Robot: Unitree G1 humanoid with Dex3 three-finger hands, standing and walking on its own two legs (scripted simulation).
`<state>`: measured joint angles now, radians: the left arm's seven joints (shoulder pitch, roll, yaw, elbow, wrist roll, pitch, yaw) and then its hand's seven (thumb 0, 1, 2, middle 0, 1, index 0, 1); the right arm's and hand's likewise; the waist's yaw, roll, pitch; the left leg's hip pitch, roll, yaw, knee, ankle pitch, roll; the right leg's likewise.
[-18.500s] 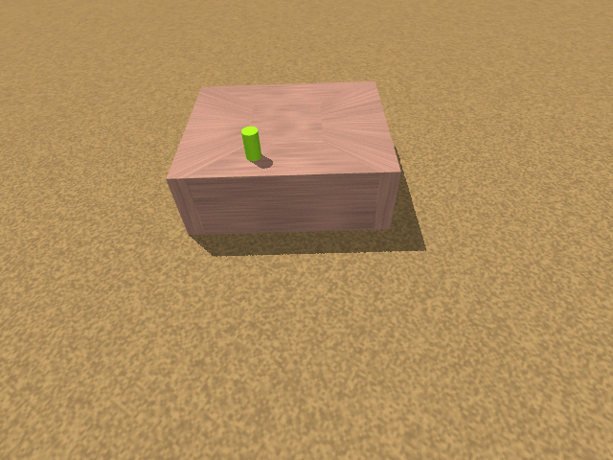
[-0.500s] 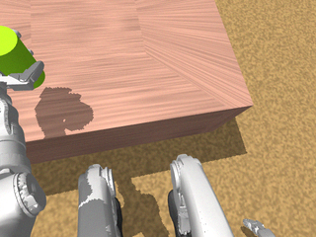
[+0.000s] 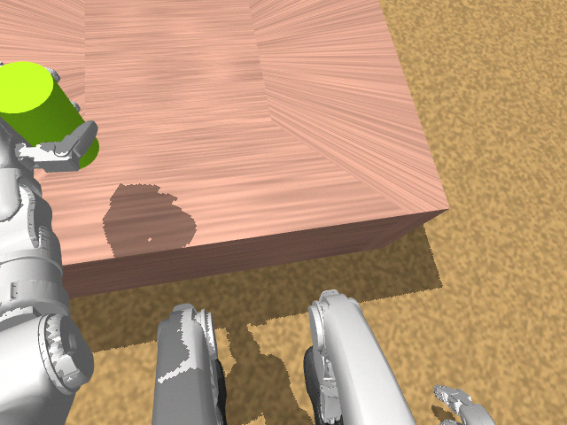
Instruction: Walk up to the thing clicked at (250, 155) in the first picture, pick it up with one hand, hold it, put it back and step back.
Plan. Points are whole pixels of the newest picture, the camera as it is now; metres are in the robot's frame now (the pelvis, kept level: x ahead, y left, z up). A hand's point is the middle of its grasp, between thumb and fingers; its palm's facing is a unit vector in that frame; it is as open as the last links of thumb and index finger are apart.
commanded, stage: settle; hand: left
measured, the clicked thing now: (49, 122) +0.51 +0.27 +0.02
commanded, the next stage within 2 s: lift in 0.16 s
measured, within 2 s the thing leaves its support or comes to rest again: neither
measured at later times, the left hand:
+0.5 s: hand (37, 116) +0.50 +0.26 +0.05, palm faces +0.28 -0.96 -0.05, open 9.1 cm
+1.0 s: hand out of the picture +0.44 +0.24 +0.17, palm faces +0.28 -0.96 -0.02, open 9.1 cm
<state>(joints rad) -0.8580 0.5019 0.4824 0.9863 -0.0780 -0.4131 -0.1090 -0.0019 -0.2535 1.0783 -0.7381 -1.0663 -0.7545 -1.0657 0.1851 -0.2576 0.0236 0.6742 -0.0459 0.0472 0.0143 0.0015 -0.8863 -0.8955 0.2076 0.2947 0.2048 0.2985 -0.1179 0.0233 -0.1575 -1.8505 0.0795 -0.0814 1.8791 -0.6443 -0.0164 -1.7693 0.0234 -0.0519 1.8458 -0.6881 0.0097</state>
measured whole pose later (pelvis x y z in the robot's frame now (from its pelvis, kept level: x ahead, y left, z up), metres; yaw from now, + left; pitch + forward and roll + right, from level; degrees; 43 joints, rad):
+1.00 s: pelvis +0.03 +0.01 +0.14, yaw +3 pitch +23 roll -4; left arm -0.48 0.28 0.31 0.68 -0.12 -0.38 -0.01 0.00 -0.27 1.10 -0.74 -1.07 -0.76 -1.07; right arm 0.21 -0.23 -0.01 0.69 -0.01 0.02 0.00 0.00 -0.91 -0.90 0.21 0.29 0.20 0.30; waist -0.06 0.03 -0.14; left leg -1.25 0.07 -0.05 1.40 -0.55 -0.01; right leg -1.17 0.01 -0.05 1.34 -0.58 0.02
